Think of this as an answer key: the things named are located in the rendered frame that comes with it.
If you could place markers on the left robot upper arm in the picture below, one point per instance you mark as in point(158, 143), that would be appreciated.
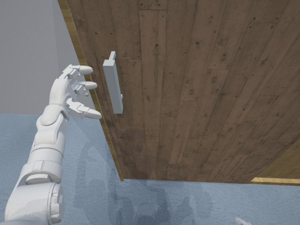
point(37, 204)

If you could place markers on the wardrobe door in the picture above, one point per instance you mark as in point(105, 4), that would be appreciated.
point(211, 88)
point(286, 166)

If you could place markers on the handle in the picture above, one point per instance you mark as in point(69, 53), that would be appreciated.
point(111, 76)

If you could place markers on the left robot forearm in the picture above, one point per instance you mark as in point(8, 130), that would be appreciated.
point(47, 152)

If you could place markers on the robot left hand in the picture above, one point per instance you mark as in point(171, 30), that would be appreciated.
point(62, 90)

